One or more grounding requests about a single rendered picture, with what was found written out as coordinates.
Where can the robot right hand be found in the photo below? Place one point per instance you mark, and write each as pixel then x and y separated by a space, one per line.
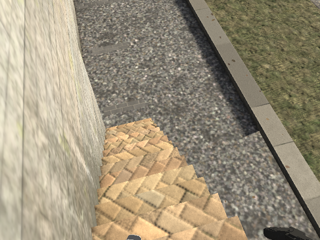
pixel 282 233

